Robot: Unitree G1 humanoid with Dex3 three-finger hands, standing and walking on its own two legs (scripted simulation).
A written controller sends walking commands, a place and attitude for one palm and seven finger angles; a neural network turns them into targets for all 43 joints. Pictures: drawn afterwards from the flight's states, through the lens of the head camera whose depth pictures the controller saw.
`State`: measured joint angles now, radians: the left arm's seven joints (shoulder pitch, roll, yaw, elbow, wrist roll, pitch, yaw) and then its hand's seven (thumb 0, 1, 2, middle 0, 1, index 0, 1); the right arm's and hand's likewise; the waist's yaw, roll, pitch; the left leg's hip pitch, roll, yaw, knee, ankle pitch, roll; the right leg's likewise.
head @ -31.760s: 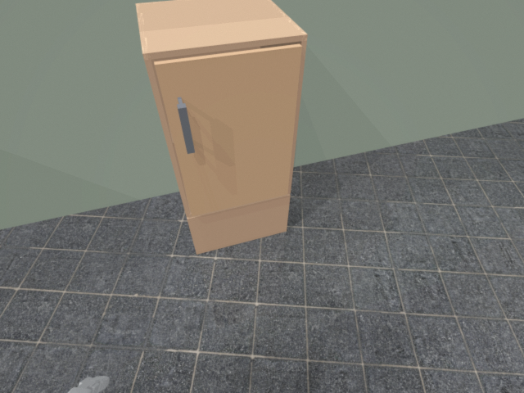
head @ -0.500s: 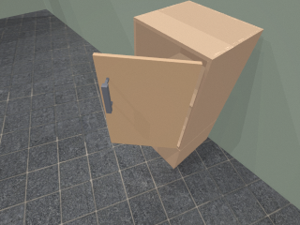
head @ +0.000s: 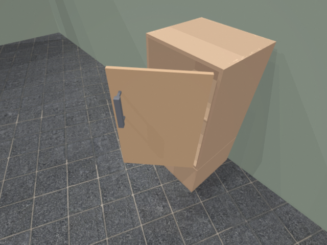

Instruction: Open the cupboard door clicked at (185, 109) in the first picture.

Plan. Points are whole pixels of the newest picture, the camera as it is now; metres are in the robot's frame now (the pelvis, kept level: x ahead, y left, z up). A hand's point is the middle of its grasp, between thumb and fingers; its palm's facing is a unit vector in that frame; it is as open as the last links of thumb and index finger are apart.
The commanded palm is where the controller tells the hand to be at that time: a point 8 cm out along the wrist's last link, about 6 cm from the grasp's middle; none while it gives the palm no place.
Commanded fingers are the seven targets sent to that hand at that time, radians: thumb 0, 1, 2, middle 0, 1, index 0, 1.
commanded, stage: look again from close up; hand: left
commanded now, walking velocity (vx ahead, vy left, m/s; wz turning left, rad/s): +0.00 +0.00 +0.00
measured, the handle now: (120, 109) +0.63 +0.22 -0.05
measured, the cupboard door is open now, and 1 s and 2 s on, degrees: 44 44 44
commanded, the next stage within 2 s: shuffle to correct the standing spot in 0.08 s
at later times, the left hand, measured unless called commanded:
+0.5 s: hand out of the picture -0.08 +0.18 -0.18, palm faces +0.07 -0.99 -0.14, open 7.4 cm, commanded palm none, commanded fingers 0.00 0.90 0.90 -0.20 -0.30 -0.20 -0.30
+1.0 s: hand out of the picture +0.01 +0.23 -0.20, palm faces +0.08 -0.99 -0.10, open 7.4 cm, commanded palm none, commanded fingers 0.00 0.90 0.90 -0.20 -0.30 -0.20 -0.30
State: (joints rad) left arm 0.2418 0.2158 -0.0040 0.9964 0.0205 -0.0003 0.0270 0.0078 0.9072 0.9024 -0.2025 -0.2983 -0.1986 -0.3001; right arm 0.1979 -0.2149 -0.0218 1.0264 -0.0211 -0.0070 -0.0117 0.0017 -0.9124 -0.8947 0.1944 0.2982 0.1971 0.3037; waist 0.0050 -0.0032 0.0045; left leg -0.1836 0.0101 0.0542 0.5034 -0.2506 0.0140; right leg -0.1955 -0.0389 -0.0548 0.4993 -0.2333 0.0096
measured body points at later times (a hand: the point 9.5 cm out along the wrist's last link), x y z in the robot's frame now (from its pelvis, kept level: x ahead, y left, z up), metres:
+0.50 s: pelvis -0.02 +0.03 +0.00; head -0.03 +0.04 +0.45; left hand -0.08 +0.24 -0.17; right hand -0.07 -0.20 -0.15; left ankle +0.02 +0.11 -0.74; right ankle +0.02 -0.12 -0.72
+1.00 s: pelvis +0.06 +0.08 -0.01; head +0.06 +0.11 +0.44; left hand +0.01 +0.28 -0.18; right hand +0.09 -0.16 -0.15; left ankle +0.12 +0.17 -0.74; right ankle +0.00 -0.07 -0.71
